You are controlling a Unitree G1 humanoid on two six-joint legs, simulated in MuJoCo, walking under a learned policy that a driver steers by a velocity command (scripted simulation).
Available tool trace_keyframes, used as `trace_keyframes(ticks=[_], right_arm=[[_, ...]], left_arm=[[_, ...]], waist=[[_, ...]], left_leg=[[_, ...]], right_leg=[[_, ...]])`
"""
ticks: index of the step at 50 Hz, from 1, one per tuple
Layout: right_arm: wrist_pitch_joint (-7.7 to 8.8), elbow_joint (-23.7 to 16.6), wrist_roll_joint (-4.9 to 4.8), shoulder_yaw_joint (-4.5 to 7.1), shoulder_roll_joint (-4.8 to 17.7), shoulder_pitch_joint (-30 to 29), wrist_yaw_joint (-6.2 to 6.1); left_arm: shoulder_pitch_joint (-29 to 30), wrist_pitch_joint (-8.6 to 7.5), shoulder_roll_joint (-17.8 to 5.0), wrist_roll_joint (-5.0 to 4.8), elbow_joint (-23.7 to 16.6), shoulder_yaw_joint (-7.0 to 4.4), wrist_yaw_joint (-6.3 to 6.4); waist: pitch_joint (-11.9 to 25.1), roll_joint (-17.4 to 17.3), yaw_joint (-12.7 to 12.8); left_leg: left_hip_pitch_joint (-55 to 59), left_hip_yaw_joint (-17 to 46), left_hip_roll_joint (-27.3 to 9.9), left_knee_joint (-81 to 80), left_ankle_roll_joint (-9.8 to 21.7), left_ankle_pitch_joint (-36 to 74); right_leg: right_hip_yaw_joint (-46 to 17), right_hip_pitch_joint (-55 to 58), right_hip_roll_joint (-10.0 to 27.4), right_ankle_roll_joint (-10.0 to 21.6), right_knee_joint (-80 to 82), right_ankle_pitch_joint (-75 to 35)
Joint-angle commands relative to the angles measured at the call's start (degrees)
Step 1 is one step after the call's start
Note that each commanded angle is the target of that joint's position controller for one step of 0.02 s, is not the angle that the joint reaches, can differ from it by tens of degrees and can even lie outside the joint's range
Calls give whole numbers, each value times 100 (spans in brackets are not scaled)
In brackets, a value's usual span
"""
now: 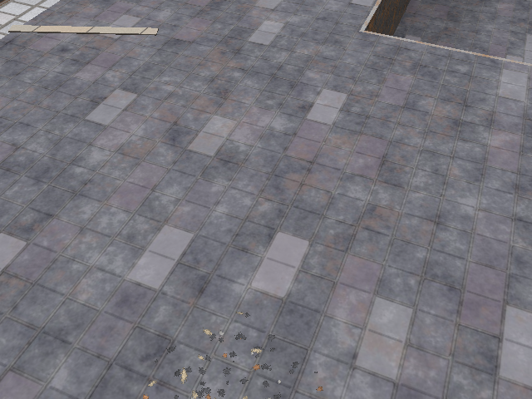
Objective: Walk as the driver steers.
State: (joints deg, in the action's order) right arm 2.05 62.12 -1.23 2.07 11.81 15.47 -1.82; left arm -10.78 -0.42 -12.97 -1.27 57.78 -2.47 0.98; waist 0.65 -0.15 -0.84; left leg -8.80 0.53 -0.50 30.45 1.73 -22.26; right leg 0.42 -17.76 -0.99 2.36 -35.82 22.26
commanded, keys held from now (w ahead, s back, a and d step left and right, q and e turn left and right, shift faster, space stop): w+shift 0.48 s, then w+e+shift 0.46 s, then e+shift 0.06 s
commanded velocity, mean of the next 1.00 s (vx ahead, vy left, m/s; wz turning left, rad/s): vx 0.84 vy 0.00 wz -0.31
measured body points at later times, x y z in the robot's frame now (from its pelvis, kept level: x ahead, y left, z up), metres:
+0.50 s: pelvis +0.26 -0.09 +0.01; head +0.25 -0.10 +0.46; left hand +0.17 +0.13 -0.14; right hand +0.45 -0.33 -0.09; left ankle +0.42 +0.08 -0.64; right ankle +0.15 -0.18 -0.73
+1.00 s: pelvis +0.68 -0.10 +0.00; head +0.68 -0.13 +0.45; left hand +0.96 +0.09 -0.07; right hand +0.56 -0.37 -0.14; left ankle +0.66 +0.05 -0.73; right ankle +0.77 -0.28 -0.64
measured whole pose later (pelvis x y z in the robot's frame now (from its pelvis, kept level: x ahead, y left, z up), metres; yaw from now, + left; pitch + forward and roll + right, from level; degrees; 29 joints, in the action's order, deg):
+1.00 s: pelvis +0.68 -0.10 +0.00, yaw -21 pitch -1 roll +4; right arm 5.8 56.2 0.8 5.5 17.9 21.0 0.2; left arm -7.8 -1.1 -18.2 -1.8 40.8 -5.0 -0.1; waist -1.5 1.6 -4.3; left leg -0.8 -12.7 -0.7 19.6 -2.3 -16.9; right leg 0.1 -46.3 9.7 3.8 -65.7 7.7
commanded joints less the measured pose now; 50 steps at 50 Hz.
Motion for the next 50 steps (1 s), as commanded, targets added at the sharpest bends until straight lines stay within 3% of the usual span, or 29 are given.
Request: trace_keyframes(ticks=[1, 4, 8, 10, 11, 12, 13, 14, 15, 16, 17, 19, 22, 26, 31, 33, 34, 35, 36, 37, 38, 39, 40, 41, 42, 43, 45, 47, 50], right_arm=[[270, -22, -10, 308, 1212, 784, -27], [411, -125, -11, 253, 889, 736, 65], [319, -364, -52, 313, 1098, 344, 121], [349, -418, -45, 316, 1178, 286, 132], [382, -482, -3, 275, 1125, 104, 144], [416, -700, 96, 196, 856, -304, 150], [540, -998, 56, 4, -31, -70, 130], [665, -1173, -231, 72, 317, -316, 158], [735, -1331, -328, 83, 507, -607, 204], [742, -1333, -208, 67, 543, -614, 218], [704, -1321, -65, 93, 518, -509, 207], [507, -1288, -51, 88, 416, -288, 254], [356, -1467, 23, 97, 472, -749, 215], [477, -1983, 31, 34, 357, -2056, 342], [625, -2435, -73, 32, 499, -2860, 561], [652, -2492, -116, 115, 748, -2636, 556], [637, -2430, -167, 212, 993, -2145, 503], [595, -2197, -256, 372, 1328, -1028, 411], [539, -1888, -191, 446, 1579, 516, 298], [562, -1674, 76, 609, 2167, 1180, 331], [584, -1669, 130, 475, 1653, 1231, 375], [594, -1592, 89, 379, 1232, 793, 330], [586, -1558, 84, 329, 1020, 459, 304], [580, -1449, 164, 308, 882, 144, 302], [595, -1379, 291, 254, 653, -147, 294], [580, -1309, 292, 211, 450, -405, 299], [556, -1250, 143, 237, 515, -758, 304], [558, -1267, 172, 288, 746, -892, 261], [552, -1507, 215, 305, 986, -1310, 129]], left_arm=[[1303, -409, -516, -131, -752, -96, -101], [1207, -634, -525, -135, -755, -132, -218], [785, -594, -323, -85, -581, -91, -324], [-165, -495, -562, -96, -289, -228, -256], [-1140, -466, -831, -133, -36, -383, -190], [-2361, -470, -1357, -96, 227, -568, -136], [-2644, -558, -1608, 41, 242, -474, -201], [-1931, -656, -1013, 101, 66, -261, -265], [-1424, -706, -760, 107, -48, -154, -303], [-1128, -715, -600, 126, -102, -74, -350], [-844, -688, -630, 164, -147, -57, -378], [-642, -642, -420, 216, -157, 47, -365], [-1026, -654, -500, 163, -57, 56, -227], [-1662, -681, -425, 104, -13, 97, -38], [-2070, -596, -643, -30, -107, -17, 82], [-2099, -514, -807, 32, -153, -105, 93], [-2110, -456, -926, 126, -159, -154, 72], [-2036, -376, -993, 275, -179, -165, 32], [-1744, -366, -769, 357, -396, -88, 7], [-2669, -550, 384, 164, -633, 169, -82], [-2364, -694, 38, -207, -667, 101, -92], [-1402, -689, -497, -383, -1002, -60, -24], [-908, -671, -559, -290, -1144, -67, 23], [-640, -643, -504, -129, -1222, -98, 18], [-847, -522, -355, -127, -1263, -128, -37], [-1009, -366, -161, -174, -1282, -127, -92], [-888, -105, 12, -209, -1478, -109, -112], [-596, -7, -116, -99, -1702, -125, -99], [-184, -20, -368, 59, -1925, -155, -202]], waist=[[-1312, -981, -475], [-955, -620, -327], [-731, -839, 23], [-497, -715, 527], [-86, -570, 1067], [382, 500, 1724], [953, 2242, 1274], [507, 1606, 987], [-10, 1065, 797], [-112, 546, 626], [-207, 387, 373], [-469, 541, 36], [-832, 224, 55], [-1034, 94, 369], [-1073, 214, 363], [-709, 635, 133], [-263, 969, -156], [442, 1242, -769], [1408, 1237, -1468], [2968, -985, -765], [3282, -1890, -895], [1967, -1796, -905], [1257, -954, -816], [739, -407, -573], [520, -525, -190], [303, -629, 45], [-330, -695, 271], [-698, -520, 386], [-1050, -170, 532]], left_leg=[[445, 3146, -2247, -2506, 1446, -2460], [1354, 2368, -1981, -2249, 1112, -1131], [-427, 885, -1260, -2194, 824, -583], [-1239, 543, -1118, -1571, 746, 375], [-1584, 262, -944, -450, 602, 1752], [-2577, -255, -543, 2125, 234, 2329], [-3877, 146, 259, 4303, 163, -728], [-4657, 758, 78, 5222, 387, -301], [-5151, 629, -314, 5463, 577, 155], [-4911, 531, -594, 5235, 625, 632], [-4562, 500, -819, 4808, 591, 1020], [-4136, 440, -1022, 4383, 469, 1365], [-4475, 240, -970, 3541, 174, 1978], [-3801, -191, -643, 1638, 4, 3277], [-3027, -34, -218, -133, -61, 3323], [-2316, -112, 61, -283, -60, 2754], [-1644, -182, 227, -117, 40, 2247], [-293, -310, 351, 110, 198, 1654], [2186, 455, -511, 889, 426, 1200], [4480, 3829, -2243, -3, 1388, -2220], [4398, 5219, -2368, -1319, 1234, -3257], [3546, 4264, -2204, -1548, 815, -2555], [2617, 3283, -2078, -1446, 643, -1459], [1535, 2494, -1909, -1503, 595, -474], [724, 1931, -1801, -1572, 592, -18], [226, 1486, -1728, -1723, 585, 106], [-515, 698, -1799, -2158, 524, 374], [-779, -1, -1729, -2385, 533, 931], [-1260, -1344, -1134, -2306, 395, 2355]], right_leg=[[-123, -2502, 381, 184, -1208, 239], [-235, -3134, 759, 201, -1320, -31], [632, -400, 304, -69, -100, -785], [917, 1168, -21, -43, -108, -857], [902, 2248, -116, 97, -60, -744], [-417, 3420, 718, 441, 454, 213], [-3888, 3842, 2076, 1151, 1972, 2702], [-5049, 3306, 2404, 1267, 2682, 3310], [-4328, 2923, 2439, 1194, 2518, 2705], [-3494, 2453, 2169, 1112, 2440, 1860], [-2820, 1871, 1917, 983, 2469, 1299], [-1973, 1036, 1564, 842, 2681, 772], [-1276, 843, 1384, 884, 3085, -235], [-599, 633, 1130, 858, 3561, -1488], [-618, 1770, 1371, 810, 3345, -2265], [-715, 2315, 1482, 719, 2645, -4144], [-737, 2512, 1516, 649, 1914, -5480], [-621, 2233, 1362, 532, 568, -6212], [-640, 482, 1185, 389, -1371, -5141], [-675, -1846, 176, 106, -3846, -1390], [-1260, -2298, 124, 252, -4600, 349], [-995, -2877, 378, 323, -4911, 92], [-838, -2949, 636, 357, -4873, -185], [-754, -2659, 884, 381, -4559, -451], [-804, -2206, 1125, 385, -4368, -635], [-776, -1980, 1262, 371, -4261, -566], [-668, -2104, 1466, 303, -4032, -322], [-630, -2393, 1503, 189, -3738, -970], [-123, -1748, 1206, 80, -2183, -2457]])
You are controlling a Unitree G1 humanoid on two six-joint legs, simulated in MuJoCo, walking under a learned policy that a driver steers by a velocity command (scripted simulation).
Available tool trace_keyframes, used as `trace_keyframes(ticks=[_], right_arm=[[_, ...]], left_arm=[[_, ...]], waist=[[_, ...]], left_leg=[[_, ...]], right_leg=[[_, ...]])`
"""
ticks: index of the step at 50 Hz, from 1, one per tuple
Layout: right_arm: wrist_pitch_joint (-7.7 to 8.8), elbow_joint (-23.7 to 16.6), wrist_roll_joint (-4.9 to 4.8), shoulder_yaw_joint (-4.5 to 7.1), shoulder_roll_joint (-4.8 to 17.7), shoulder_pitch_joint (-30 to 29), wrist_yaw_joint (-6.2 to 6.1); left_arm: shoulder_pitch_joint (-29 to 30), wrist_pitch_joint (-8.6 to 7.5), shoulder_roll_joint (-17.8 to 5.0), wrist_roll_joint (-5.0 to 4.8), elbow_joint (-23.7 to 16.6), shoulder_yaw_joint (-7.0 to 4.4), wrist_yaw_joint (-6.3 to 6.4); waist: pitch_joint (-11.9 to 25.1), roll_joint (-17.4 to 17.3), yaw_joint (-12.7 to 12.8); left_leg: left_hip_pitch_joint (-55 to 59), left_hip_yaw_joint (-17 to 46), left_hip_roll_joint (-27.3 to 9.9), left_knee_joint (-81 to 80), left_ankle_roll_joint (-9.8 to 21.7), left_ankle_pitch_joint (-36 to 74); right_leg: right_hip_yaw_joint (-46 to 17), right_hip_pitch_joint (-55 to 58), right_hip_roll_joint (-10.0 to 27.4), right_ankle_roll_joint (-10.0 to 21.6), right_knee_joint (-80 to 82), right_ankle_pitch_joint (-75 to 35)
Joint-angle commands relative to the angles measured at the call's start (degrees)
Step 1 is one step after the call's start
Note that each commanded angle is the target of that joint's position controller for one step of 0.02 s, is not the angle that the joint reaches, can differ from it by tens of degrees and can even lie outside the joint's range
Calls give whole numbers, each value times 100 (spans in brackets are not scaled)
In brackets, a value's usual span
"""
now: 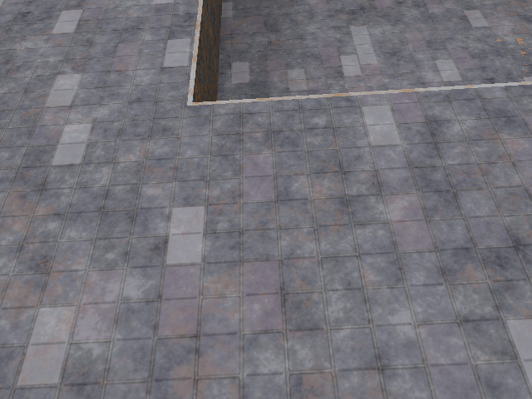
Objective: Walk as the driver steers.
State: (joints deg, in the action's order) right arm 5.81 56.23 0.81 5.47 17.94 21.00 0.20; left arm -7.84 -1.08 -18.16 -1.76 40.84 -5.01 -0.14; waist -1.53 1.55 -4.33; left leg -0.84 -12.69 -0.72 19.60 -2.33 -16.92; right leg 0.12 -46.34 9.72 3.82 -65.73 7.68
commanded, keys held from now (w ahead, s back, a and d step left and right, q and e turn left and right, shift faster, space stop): e+shift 0.32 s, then shift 0.68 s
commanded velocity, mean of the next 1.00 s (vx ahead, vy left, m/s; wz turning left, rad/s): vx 0.18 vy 0.00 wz -0.51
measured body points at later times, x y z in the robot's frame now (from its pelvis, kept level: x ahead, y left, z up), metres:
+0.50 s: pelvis +0.27 -0.04 +0.00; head +0.31 -0.08 +0.45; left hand +0.52 +0.18 -0.07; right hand +0.37 -0.37 -0.09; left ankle +0.46 +0.11 -0.65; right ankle +0.30 -0.09 -0.73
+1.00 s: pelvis +0.39 -0.02 +0.00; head +0.40 -0.03 +0.45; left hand +0.64 +0.15 -0.10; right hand +0.41 -0.31 -0.11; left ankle +0.48 +0.08 -0.73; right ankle +0.30 -0.11 -0.73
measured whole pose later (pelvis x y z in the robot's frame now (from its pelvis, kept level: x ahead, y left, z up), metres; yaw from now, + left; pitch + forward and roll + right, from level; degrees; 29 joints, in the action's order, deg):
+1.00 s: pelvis +0.39 -0.02 +0.00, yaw -29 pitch +0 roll +0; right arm 1.4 41.9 0.9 1.4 13.1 7.7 0.5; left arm -12.5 2.7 -14.7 0.9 38.6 -3.0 -0.1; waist -1.1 -0.1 0.1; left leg -17.8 1.7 0.0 31.1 -1.0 -13.8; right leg -7.1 -12.3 -2.7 0.3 -31.9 19.7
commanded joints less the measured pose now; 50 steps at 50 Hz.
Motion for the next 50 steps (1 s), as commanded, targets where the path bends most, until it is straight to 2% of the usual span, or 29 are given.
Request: trace_keyframes(ticks=[1, 2, 4, 6, 7, 8, 9, 10, 11, 12, 13, 15, 18, 22, 26, 30, 33, 35, 36, 37, 38, 39, 40, 42, 43, 45, 46, 48, 50], right_arm=[[175, -963, -30, -5, 522, -1762, -124], [168, -974, -70, 42, 762, -1553, -161], [81, -1027, -240, 146, 1200, -1429, -185], [-107, -1132, -355, 212, 1346, -1490, -151], [-119, -1148, -350, 163, 1141, -1545, -90], [-70, -1252, -120, -96, 113, -1323, -19], [56, -1399, -83, -213, -116, -39, 54], [128, -1501, -131, -127, 602, -203, 50], [137, -1680, -196, -71, 810, -924, 2], [71, -1719, -105, -79, 713, -1319, -109], [-33, -1731, -59, -83, 686, -1344, -167], [-228, -1782, -33, -28, 736, -1442, -166], [-310, -1777, 52, -84, 414, -1612, -170], [-414, -1831, -22, -103, 357, -1851, -212], [-414, -1925, -44, -106, 384, -2119, -218], [-314, -1966, -32, -113, 432, -2182, -143], [-241, -1957, -55, -100, 447, -2032, -57], [-189, -1922, -53, -92, 392, -1802, -2], [-148, -1896, 4, -91, 388, -1622, 12], [-122, -1935, 97, -47, 667, -1522, -17], [-169, -1931, 145, 5, 931, -1559, -48], [-214, -1837, 110, -89, 497, -1366, -69], [-241, -1779, 38, -136, 371, -1245, -73], [-308, -1755, -25, -129, 465, -1251, -98], [-331, -1782, -32, -134, 482, -1413, -109], [-404, -1831, -49, -147, 436, -1655, -74], [-409, -1821, -40, -161, 377, -1550, -43], [-368, -1876, 12, -194, 297, -1438, 33], [-333, -1887, 18, -203, 244, -1580, 48]], left_arm=[[-313, 17, 63, 145, -263, 78, -171], [-213, -3, -11, 151, -300, 48, -256], [-532, 16, -267, 132, -304, -72, -359], [-1721, 86, -847, 86, -97, -347, -340], [-2541, 136, -1212, 68, 100, -548, -226], [-1971, 137, -1512, 22, 126, -531, -120], [-1196, -32, -1690, 320, -465, -383, -176], [-974, -119, -1537, 308, -812, -403, -308], [-865, -197, -1363, 188, -876, -377, -350], [-618, -228, -1158, 67, -838, -332, -310], [-409, -242, -1042, 95, -885, -293, -248], [-221, -176, -914, 186, -1025, -285, -92], [-481, -41, -894, 133, -1025, -285, 143], [-601, 180, -677, 116, -1030, -158, 323], [-509, 276, -537, 196, -1058, -77, 343], [-488, 287, -435, 280, -1028, -9, 290], [-381, 284, -409, 257, -1003, 37, 191], [-201, 266, -317, 186, -994, 89, 140], [-183, 233, -278, 168, -967, 106, 122], [-391, 167, -148, 292, -966, 137, 107], [-1026, 126, -229, 323, -850, 89, 94], [-902, 121, -351, 313, -793, 75, 104], [-565, 149, -440, 265, -873, 47, 111], [-287, 255, -280, 220, -891, 54, 119], [-373, 295, -169, 214, -820, 74, 94], [-566, 312, 27, 223, -625, 123, 41], [-476, 330, -28, 261, -620, 112, 21], [-373, 329, -238, 277, -614, 54, 3], [-364, 254, -86, 293, -607, 91, 1]], waist=[[-761, -156, 777], [-595, -66, 689], [-161, -295, 877], [534, -478, 1502], [878, -210, 1934], [159, 1647, 1189], [1339, 2262, 99], [2263, 1174, 414], [1668, 321, 515], [1124, -489, 378], [982, -428, 215], [884, -293, 129], [1076, -426, 256], [1099, -56, 440], [792, 332, 625], [689, 512, 775], [640, 553, 737], [592, 552, 517], [587, 488, 352], [790, 46, 455], [1017, -931, 857], [1147, -1378, 614], [1073, -1402, 464], [1032, -1198, 422], [1016, -1099, 523], [886, -990, 655], [808, -906, 548], [574, -190, 306], [487, -170, 364]], left_leg=[[-1980, -247, -1018, -1124, 739, 2108], [-1665, -280, -1089, -954, 707, 2575], [-712, -296, -1252, -134, 610, 4545], [-434, -184, -1355, 1826, 481, 5896], [-1041, -105, -1147, 3514, 212, 4943], [-2279, 174, -68, 5720, -90, -1507], [-3655, 1362, 595, 7368, -204, -2569], [-3696, 2090, 448, 7346, -10, -2051], [-3962, 2083, 344, 6811, 124, -1461], [-3959, 2108, 110, 6235, 136, -980], [-3691, 2213, -20, 5912, 111, -751], [-3189, 2248, -121, 5267, 47, -640], [-3268, 2060, -54, 4753, -181, -352], [-3592, 1961, -42, 4271, -408, 409], [-3772, 1947, -142, 3483, -415, 783], [-3490, 1857, -173, 2735, -294, 662], [-2839, 1679, -61, 2140, -156, 269], [-2113, 1586, 0, 1108, -1, 701], [-1458, 1696, -99, 293, 126, 1888], [-749, 2226, -723, 343, 342, 3667], [-94, 2857, -1410, 760, 1011, 5073], [-99, 3288, -1742, 652, 1596, 5045], [-135, 3471, -1770, 514, 1704, 4633], [-185, 3365, -1632, 453, 1547, 3954], [-383, 3170, -1519, 450, 1396, 3632], [-970, 2519, -960, 473, 913, 2597], [-1151, 2317, -761, 494, 710, 1848], [-1181, 1810, -309, 616, 398, 701], [-1019, 1711, -251, 831, 338, 913]], right_leg=[[207, 1506, -60, -61, 1404, -1456], [423, 1808, -247, -36, 1779, -1793], [795, 2294, -681, 99, 2103, -1532], [1051, 3611, -1201, 375, 2248, -798], [776, 4899, -1307, 571, 2698, -1153], [-613, 4884, -736, 747, 3100, -3498], [-3608, 5838, 357, 2022, 3475, -4335], [-4687, 6043, 755, 2145, 4513, -2376], [-4483, 5514, 589, 1905, 4830, -944], [-4100, 4764, 321, 1539, 4858, -309], [-3839, 4163, 220, 1429, 4785, -681], [-3070, 3474, -135, 1237, 4757, -1644], [-2352, 3411, -283, 1222, 4376, -3268], [-2122, 3531, -443, 920, 4231, -2682], [-2239, 3743, -488, 711, 4220, -1642], [-2394, 3988, -327, 829, 3968, -2079], [-2484, 3876, -304, 882, 3740, -2670], [-2507, 3728, -457, 741, 3598, -2545], [-2480, 3545, -623, 527, 3590, -2131], [-2213, 3314, -918, 211, 3305, -1207], [-1702, 2788, -1387, -135, 2918, 669], [-1355, 2668, -1457, -431, 2631, 1711], [-1154, 2557, -1357, -563, 2533, 1896], [-929, 2491, -1230, -660, 2528, 1980], [-857, 2707, -1119, -663, 2773, 1838], [-752, 3509, -1078, -551, 3821, 665], [-806, 3660, -1049, -475, 3897, 251], [-965, 3234, -925, -175, 3776, 297], [-1041, 3038, -857, -112, 3938, 353]])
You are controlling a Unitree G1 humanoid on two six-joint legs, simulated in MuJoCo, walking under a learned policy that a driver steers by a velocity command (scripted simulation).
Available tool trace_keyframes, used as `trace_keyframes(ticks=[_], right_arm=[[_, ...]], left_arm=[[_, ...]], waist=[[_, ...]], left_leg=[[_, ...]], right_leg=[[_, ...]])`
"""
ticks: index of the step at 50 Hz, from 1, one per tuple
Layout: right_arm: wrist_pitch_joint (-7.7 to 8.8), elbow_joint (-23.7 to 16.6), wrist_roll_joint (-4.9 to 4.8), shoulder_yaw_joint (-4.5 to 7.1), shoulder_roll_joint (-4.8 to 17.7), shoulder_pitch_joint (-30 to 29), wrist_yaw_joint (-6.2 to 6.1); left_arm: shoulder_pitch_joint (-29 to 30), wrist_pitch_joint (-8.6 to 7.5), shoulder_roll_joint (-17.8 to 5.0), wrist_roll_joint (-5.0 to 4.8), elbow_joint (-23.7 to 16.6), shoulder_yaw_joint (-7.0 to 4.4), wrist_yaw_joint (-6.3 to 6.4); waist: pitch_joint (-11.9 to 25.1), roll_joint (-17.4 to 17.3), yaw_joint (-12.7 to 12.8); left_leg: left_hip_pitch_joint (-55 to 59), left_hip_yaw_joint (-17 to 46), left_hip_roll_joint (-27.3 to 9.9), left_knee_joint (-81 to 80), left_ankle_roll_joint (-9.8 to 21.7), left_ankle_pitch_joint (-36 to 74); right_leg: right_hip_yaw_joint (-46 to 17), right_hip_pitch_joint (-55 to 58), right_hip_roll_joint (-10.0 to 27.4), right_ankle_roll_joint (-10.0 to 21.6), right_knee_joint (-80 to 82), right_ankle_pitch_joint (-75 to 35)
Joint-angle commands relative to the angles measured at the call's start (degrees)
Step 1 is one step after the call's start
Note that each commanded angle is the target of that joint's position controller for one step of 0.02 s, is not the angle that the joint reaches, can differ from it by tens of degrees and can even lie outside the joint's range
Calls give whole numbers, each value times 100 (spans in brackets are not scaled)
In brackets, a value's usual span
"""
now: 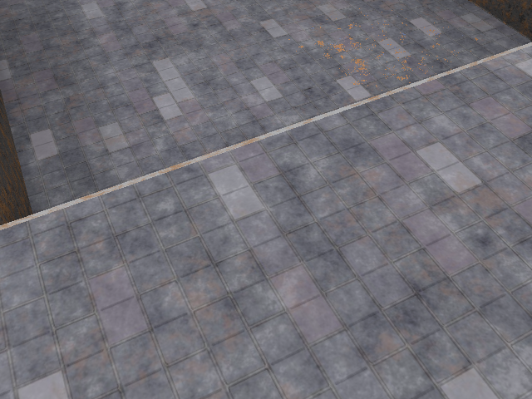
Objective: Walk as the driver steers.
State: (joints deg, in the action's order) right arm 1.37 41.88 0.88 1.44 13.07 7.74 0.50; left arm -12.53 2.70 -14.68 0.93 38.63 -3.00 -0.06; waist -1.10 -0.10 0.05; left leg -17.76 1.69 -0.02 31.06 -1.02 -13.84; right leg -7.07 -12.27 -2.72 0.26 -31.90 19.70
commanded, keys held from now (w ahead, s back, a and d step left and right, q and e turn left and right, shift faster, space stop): shift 0.78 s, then w+shift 0.22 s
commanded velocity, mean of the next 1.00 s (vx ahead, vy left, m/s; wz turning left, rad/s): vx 0.08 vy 0.00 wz -0.01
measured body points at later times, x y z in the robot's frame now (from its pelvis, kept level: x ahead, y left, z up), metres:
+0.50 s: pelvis +0.01 +0.00 +0.00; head +0.02 -0.01 +0.45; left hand +0.13 +0.24 -0.11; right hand +0.16 -0.25 -0.11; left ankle +0.03 +0.13 -0.73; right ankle -0.03 -0.12 -0.73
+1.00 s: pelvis +0.05 +0.03 +0.00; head +0.05 +0.04 +0.45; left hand +0.08 +0.29 -0.13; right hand +0.17 -0.24 -0.11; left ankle +0.06 +0.14 -0.72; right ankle -0.04 -0.12 -0.73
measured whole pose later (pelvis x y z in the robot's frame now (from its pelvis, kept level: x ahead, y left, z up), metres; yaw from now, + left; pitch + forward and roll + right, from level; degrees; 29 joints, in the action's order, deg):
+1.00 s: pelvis +0.05 +0.03 +0.00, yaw +1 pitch +1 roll +0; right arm 5.9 49.7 -2.7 3.2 14.6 12.3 0.8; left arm -24.8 -2.9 -12.9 -1.5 44.1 -3.4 1.0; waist 1.8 1.2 1.7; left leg -19.7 -1.7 -0.4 37.9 4.9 -22.2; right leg -7.1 -5.0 0.3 1.2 -25.5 22.1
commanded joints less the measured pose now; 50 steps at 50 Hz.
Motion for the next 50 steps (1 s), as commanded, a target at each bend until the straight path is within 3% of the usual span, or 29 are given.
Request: trace_keyframes(ticks=[1, 4, 21, 39, 40, 41, 42, 43, 44, 45, 46, 47, 48, 50], right_arm=[[110, -447, -9, 195, 693, -256, 4], [91, -434, -41, 204, 663, -181, -28], [39, -176, -61, 260, 587, -122, -110], [10, 440, -78, 264, 531, 70, -198], [-10, 570, -82, 260, 478, 255, -201], [-12, 635, -153, 300, 569, 327, -198], [50, 572, -214, 307, 613, 190, -188], [186, 378, -311, 279, 566, -182, -162], [356, 193, -398, 224, 383, -563, -121], [485, 130, -385, 248, 490, -746, -86], [574, 98, -387, 272, 590, -766, -37], [617, 83, -417, 247, 547, -700, 11], [636, 118, -425, 207, 473, -513, 58], [648, 578, -317, 265, 520, 504, 104]], left_arm=[[100, -166, -479, 31, -379, -118, 7], [-5, -252, -479, 16, -326, -121, 46], [-207, -302, -251, -19, -285, -114, 143], [-436, -344, -148, -33, 11, -124, 203], [-670, -322, -154, -53, 132, -142, 218], [-802, -304, -298, -111, 156, -195, 223], [-968, -338, -422, -164, 133, -217, 220], [-1194, -442, -612, -230, 149, -246, 216], [-1129, -565, -838, -293, 166, -301, 217], [-1054, -650, -900, -288, 200, -328, 217], [-1016, -713, -810, -227, 177, -299, 203], [-924, -740, -705, -197, 117, -261, 159], [-789, -727, -692, -229, 67, -247, 110], [-362, -651, -724, -286, -42, -241, 67]], waist=[[414, 26, -80], [439, 152, -86], [290, 43, -35], [138, 36, -60], [352, 117, -40], [152, 222, 10], [-272, 360, 127], [-673, 662, 293], [-982, 1099, 313], [-1146, 1198, 348], [-1065, 1123, 340], [-918, 1025, 291], [-776, 993, 186], [-290, 835, -338]], left_leg=[[713, 280, -334, -235, 238, 869], [794, 268, -316, -104, 269, 1241], [755, 274, -248, -151, 148, 1163], [744, 284, -224, -239, 155, 939], [771, 95, -40, -158, 184, -218], [444, -40, 150, 25, 258, -1818], [-230, 52, 131, 183, 350, -2705], [-912, -10, 83, 516, 380, -2580], [-1385, -299, 124, 1054, 356, -1451], [-1722, -70, -117, 1367, 463, -1113], [-2040, 84, -297, 1537, 583, -1257], [-2105, 87, -386, 1402, 681, -1333], [-1689, -18, -389, 920, 733, -1260], [648, -662, 101, -79, 571, -25]], right_leg=[[-323, -391, 391, 219, 559, -1008], [-315, -353, 392, 160, 496, -1343], [-240, -192, 360, 132, 528, -1459], [-116, -235, 305, 80, 615, -1262], [-60, -160, 217, 160, 707, -120], [-206, -329, 226, 373, 826, 1604], [-683, -474, 492, 634, 1137, 2976], [-1470, -366, 1025, 967, 1675, 3634], [-2325, -120, 1624, 1263, 2264, 3599], [-2793, 4, 1975, 1472, 2477, 3039], [-2828, 358, 2086, 1516, 2502, 2490], [-2599, 603, 2039, 1444, 2432, 2080], [-2157, 499, 1879, 1310, 2318, 1738], [-999, -594, 1170, 958, 1808, 1136]])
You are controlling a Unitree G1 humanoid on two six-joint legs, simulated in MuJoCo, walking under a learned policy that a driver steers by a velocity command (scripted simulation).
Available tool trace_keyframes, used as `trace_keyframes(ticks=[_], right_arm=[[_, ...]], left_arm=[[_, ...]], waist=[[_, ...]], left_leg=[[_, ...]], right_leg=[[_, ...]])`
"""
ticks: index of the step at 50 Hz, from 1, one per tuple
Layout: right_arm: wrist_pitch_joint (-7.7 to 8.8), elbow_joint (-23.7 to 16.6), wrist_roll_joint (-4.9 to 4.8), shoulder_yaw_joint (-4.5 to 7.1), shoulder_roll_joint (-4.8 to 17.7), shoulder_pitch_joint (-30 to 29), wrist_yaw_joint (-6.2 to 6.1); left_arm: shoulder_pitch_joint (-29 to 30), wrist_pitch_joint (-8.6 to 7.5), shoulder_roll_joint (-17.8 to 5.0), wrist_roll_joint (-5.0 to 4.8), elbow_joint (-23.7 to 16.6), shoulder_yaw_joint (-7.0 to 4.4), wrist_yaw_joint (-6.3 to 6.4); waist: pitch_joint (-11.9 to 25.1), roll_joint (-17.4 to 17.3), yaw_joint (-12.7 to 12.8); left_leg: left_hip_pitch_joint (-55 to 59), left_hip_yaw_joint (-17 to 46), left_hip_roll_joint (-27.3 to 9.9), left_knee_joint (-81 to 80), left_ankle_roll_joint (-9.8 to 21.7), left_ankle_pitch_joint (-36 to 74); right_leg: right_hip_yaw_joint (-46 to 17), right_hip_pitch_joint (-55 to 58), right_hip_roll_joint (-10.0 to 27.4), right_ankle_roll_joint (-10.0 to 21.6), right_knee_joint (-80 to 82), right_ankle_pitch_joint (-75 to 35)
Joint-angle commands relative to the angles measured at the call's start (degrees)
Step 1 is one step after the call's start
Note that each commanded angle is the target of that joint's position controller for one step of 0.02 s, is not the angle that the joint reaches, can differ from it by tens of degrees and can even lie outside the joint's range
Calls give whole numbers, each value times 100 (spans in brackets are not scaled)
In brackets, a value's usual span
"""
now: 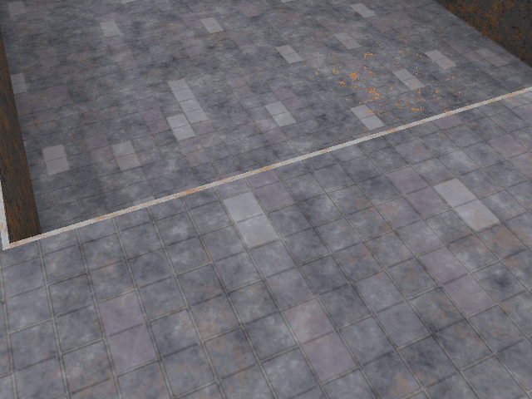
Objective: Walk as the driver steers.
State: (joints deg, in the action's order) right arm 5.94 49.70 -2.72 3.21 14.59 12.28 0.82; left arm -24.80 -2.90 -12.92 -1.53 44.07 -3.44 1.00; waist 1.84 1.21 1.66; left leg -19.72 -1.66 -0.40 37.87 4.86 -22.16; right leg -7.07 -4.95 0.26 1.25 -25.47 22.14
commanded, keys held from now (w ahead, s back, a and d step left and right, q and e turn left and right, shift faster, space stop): w+shift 0.38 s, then shift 0.14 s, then q+shift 0.48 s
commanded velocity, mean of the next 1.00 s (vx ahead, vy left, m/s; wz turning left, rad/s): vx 0.50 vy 0.00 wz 0.27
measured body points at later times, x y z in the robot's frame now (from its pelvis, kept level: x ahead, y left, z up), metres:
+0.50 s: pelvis +0.30 +0.01 -0.03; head +0.34 +0.02 +0.42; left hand +0.59 +0.19 -0.07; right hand +0.18 -0.23 -0.15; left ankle +0.02 +0.12 -0.73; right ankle +0.51 -0.09 -0.73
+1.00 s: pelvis +0.50 +0.05 -0.02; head +0.52 +0.09 +0.43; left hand +0.59 +0.36 -0.13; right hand +0.72 -0.19 -0.09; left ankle +0.56 +0.15 -0.74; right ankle +0.50 -0.10 -0.72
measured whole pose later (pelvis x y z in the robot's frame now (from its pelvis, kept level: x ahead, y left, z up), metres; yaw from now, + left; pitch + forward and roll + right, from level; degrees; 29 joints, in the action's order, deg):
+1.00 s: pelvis +0.50 +0.05 -0.02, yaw +18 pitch +0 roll -4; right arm -2.5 36.0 -0.3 5.1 17.4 12.7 0.8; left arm -3.5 -0.5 -16.9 -0.9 45.5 -4.1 0.3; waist -3.3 0.7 -1.5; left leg -26.5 -2.6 -2.6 38.2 3.3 -13.2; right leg 15.4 -14.4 6.7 -2.4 -41.8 24.7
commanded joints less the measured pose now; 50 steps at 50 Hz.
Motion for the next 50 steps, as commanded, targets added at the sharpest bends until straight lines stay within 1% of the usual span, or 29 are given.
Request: trace_keyframes(ticks=[1, 2, 3, 4, 5, 7, 8, 9, 12, 15, 19, 21, 23, 24, 25, 26, 27, 28, 29, 30, 31, 34, 37, 41, 45, 47, 48, 49, 50], right_arm=[[172, 102, 100, 190, 521, 799, 52], [164, 372, 90, 290, 728, 1958, 21], [175, 360, 165, 394, 1443, 2645, 11], [245, 171, 253, 236, 1036, 2122, 93], [243, 32, 250, 162, 860, 1567, 86], [155, -94, 313, 62, 674, 1213, 111], [109, -118, 363, -5, 533, 1107, 119], [85, -105, 355, -54, 442, 1086, 112], [100, -66, 273, -87, 537, 1255, 33], [93, 5, 236, -147, 553, 1532, -66], [54, 158, 169, -199, 615, 2006, -122], [-42, 208, 197, -189, 723, 2058, -146], [-155, 282, 285, -115, 989, 2193, -181], [-226, 278, 344, -74, 1111, 2118, -192], [-278, 186, 353, -38, 1226, 1764, -194], [-239, -107, 485, -116, 836, 1667, -217], [-116, 38, 466, -377, -171, 2939, -114], [-37, 239, 140, -188, 653, 2975, -9], [-73, -109, -79, -53, 973, 1905, -41], [-138, -375, -7, -90, 812, 1259, -101], [-269, -396, 55, -36, 757, 1065, -168], [-653, -458, 80, -8, 345, 1535, -259], [-738, -810, 176, 55, 387, 1195, -275], [-774, -1050, 206, 123, 489, 683, -70], [-904, -1481, 186, 274, 778, 154, 71], [-895, -1579, 198, 334, 782, 266, 87], [-857, -1542, 223, 417, 898, 582, 43], [-794, -1510, 250, 652, 1595, 1009, -71], [-739, -1693, 347, 720, 2192, 918, -122]], left_arm=[[906, -88, -825, 48, -634, -165, -34], [1225, -145, -620, 137, -772, -84, -39], [1237, -274, -109, 72, -1082, 49, -21], [1032, -398, -267, -247, -1159, 35, 0], [1276, -447, -412, -335, -1185, 35, -32], [1355, -447, -421, -47, -1077, 54, -85], [1339, -410, -424, 9, -1064, 32, -133], [1275, -350, -388, -6, -1030, 38, -184], [1571, -242, -405, 36, -1097, 54, -171], [2421, -325, -288, 43, -1385, 143, -231], [3267, -453, -218, -60, -1648, 195, -463], [3534, -529, -263, -21, -1753, 177, -575], [3106, -530, -566, 40, -1712, 40, -575], [2229, -483, -819, 29, -1477, -76, -519], [1035, -411, -993, 27, -1128, -157, -423], [-19, -327, -1409, 216, -806, -200, -304], [-14, -352, -1534, 437, -754, -126, -319], [-137, -267, -1184, 411, -743, -145, -335], [437, -221, -959, 374, -767, -96, -283], [926, -272, -741, 262, -628, -26, -265], [1272, -340, -562, 220, -625, 48, -243], [2071, -390, -663, 331, -526, -8, -249], [2230, -370, -928, 304, -392, -97, -134], [2378, -191, -1041, 198, -362, -130, 14], [2213, 57, -1262, 41, -231, -243, -24], [2212, 165, -1270, -50, -141, -284, -36], [2063, 226, -1153, -81, -54, -272, -54], [1776, 273, -1035, 25, -55, -262, -68], [1809, 277, -840, 243, -311, -199, -76]], waist=[[-232, 460, -805], [98, -76, -1403], [410, -1964, -1411], [167, -1602, -1044], [-521, -1068, -834], [-576, -367, -586], [-628, -424, -439], [-694, -628, -348], [-944, -461, -350], [-1081, -424, -569], [-1256, -424, -741], [-1229, -540, -708], [-591, -1088, -363], [-10, -1347, 126], [569, -1311, 827], [1639, -612, 1009], [2970, 1764, 188], [3821, 1033, 592], [2573, 675, 489], [1392, -9, 249], [864, -130, 16], [88, 301, -575], [14, 412, -645], [174, 293, -488], [-38, 296, -279], [-63, 232, -371], [78, -32, -496], [43, -1294, -552], [150, -2528, -205]], left_leg=[[2045, -543, 418, -518, -179, 991], [3301, 145, 10, -704, -43, 554], [3919, 3443, -1674, -2122, 770, -1617], [3565, 5167, -2224, -2835, 1211, -3043], [3171, 4696, -2308, -2829, 1153, -2893], [2479, 3328, -1807, -2710, 880, -1642], [2062, 2818, -1523, -2811, 734, -1244], [1781, 2477, -1354, -2925, 680, -966], [1485, 1744, -1145, -3257, 715, 145], [1182, 978, -942, -3570, 594, 1360], [1728, 526, -1036, -3730, 485, 2148], [2164, 325, -1026, -3245, 372, 4006], [2797, 370, -1137, -2188, 197, 6829], [2853, 389, -1152, -1171, 82, 7722], [2383, 248, -1012, 209, -146, 7770], [752, 334, -621, 2060, -285, 5154], [-1000, 928, 582, 4664, -567, -1460], [-1310, 1793, 452, 5313, -630, -1325], [-1613, 1296, -43, 4977, -639, -995], [-1713, 936, -287, 4347, -677, -630], [-1515, 851, -473, 4058, -716, -504], [-470, 600, -620, 3532, -867, -344], [-746, 514, -774, 2571, -903, 684], [-477, 258, -740, 1266, -691, 2096], [-667, -89, -607, 630, -435, 1337], [-440, -350, -390, 43, -225, 1179], [104, -344, -211, -417, -41, 1568], [886, 833, -606, -1118, 378, 4348], [1852, 2982, -1576, -1305, 1421, 5493]], right_leg=[[-615, -1952, 564, 740, 565, 443], [-144, -2881, 196, 510, -1052, -453], [349, -4189, -407, 137, -3600, 422], [-271, -5000, -280, 228, -4669, 554], [-182, -5702, 171, 371, -5087, 41], [59, -5354, 612, 408, -4800, -771], [101, -5032, 742, 375, -4539, -1047], [184, -4863, 790, 305, -4396, -1237], [431, -5015, 760, 59, -3853, -1959], [814, -4463, 588, -34, -2551, -2843], [1002, -3842, 326, 90, -1101, -3306], [1233, -3376, -19, 192, -508, -3124], [1405, -2500, -489, 380, -475, -2681], [1335, -1539, -598, 555, -525, -2573], [1117, -176, -313, 733, -148, -3340], [-56, 2182, 914, 974, -1009, -4850], [-2415, 4226, 2710, 2077, -1338, -7761], [-2952, 3996, 2772, 2399, -577, -6153], [-1854, 2886, 2366, 1981, -283, -5511], [-1080, 1503, 2018, 1669, 89, -5275], [-615, 571, 1847, 1540, 386, -5014], [476, -1626, 1688, 1432, 1229, -4383], [1116, -1642, 1695, 1385, 1404, -4195], [1723, -1173, 1565, 1149, 1204, -3259], [1712, -511, 1911, 917, 709, -2495], [1837, -313, 1936, 612, 57, -2570], [2039, -393, 1696, 341, -775, -2546], [2304, -1227, 1004, -129, -2446, -1512], [1876, -3209, -95, -615, -4353, 1663]])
